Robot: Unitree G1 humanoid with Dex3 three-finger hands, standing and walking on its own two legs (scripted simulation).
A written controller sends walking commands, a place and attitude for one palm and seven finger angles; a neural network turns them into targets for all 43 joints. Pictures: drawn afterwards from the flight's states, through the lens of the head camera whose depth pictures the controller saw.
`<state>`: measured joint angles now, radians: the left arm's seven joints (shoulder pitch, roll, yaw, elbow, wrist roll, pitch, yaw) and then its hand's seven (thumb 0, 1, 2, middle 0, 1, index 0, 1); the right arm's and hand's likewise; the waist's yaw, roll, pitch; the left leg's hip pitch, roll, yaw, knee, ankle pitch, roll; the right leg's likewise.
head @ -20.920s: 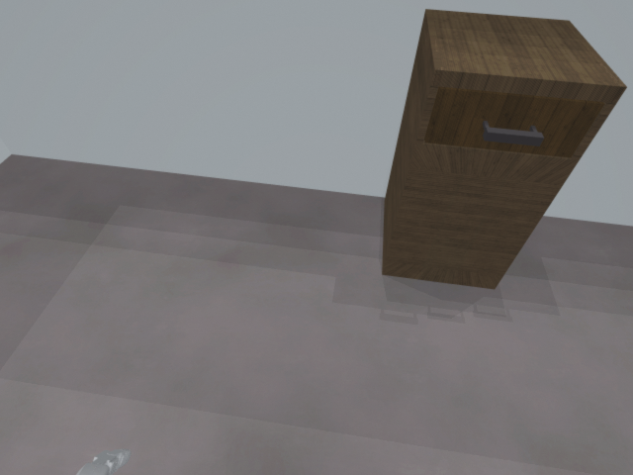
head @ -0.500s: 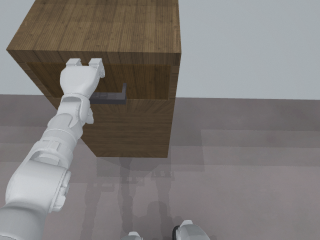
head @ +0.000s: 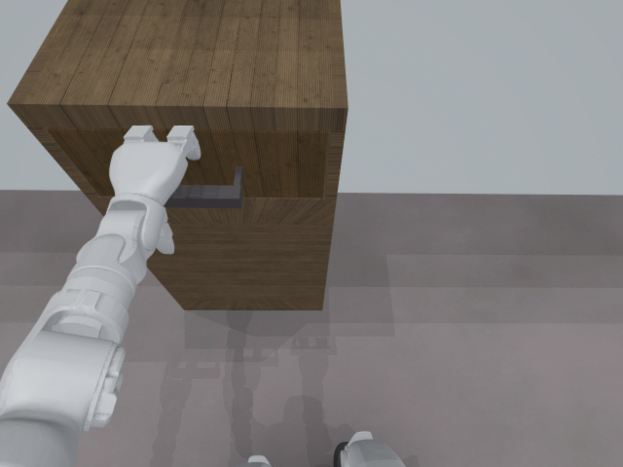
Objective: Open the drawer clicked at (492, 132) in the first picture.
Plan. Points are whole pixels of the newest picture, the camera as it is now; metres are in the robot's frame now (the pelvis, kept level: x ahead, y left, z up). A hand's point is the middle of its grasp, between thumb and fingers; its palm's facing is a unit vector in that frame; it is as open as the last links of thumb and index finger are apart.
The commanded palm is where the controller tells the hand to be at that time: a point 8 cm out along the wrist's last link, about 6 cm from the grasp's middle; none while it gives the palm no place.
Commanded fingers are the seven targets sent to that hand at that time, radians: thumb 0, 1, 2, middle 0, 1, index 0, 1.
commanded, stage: lower the fingers behind the handle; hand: left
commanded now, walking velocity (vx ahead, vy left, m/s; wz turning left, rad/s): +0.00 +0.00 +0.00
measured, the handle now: (198, 184) +0.53 +0.16 -0.02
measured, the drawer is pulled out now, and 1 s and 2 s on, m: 0.00 0.00 0.00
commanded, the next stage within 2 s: close the thumb around the handle in 1.64 s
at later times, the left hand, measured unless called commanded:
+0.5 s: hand (167, 204) +0.48 +0.19 +0.00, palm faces -0.03 -0.03 -1.00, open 13.8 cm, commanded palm +0.46 +0.19 +0.06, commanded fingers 0.00 -0.50 0.30 -0.30 -1.20 -0.30 -1.20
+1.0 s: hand (163, 207) +0.48 +0.20 -0.01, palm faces -0.06 +0.00 -1.00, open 13.8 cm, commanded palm +0.46 +0.18 +0.03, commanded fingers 0.00 -0.50 0.30 -0.30 -1.20 -0.30 -1.20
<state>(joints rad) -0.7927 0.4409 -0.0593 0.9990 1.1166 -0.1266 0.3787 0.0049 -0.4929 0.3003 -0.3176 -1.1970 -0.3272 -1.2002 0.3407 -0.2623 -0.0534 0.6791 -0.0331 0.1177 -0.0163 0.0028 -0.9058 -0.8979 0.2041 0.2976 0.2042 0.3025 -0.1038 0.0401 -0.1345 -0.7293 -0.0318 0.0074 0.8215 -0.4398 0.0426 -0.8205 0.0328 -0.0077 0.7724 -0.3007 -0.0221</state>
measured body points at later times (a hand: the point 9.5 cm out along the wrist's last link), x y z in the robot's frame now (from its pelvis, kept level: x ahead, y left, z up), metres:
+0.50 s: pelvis +0.01 +0.00 +0.00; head +0.12 +0.00 +0.43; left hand +0.47 +0.19 +0.05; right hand +0.04 -0.27 -0.14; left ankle -0.04 +0.09 -0.70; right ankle +0.03 -0.11 -0.70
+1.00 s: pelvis +0.00 +0.00 -0.02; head +0.11 +0.00 +0.42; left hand +0.48 +0.20 +0.04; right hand +0.02 -0.27 -0.15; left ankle -0.04 +0.09 -0.70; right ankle +0.03 -0.11 -0.70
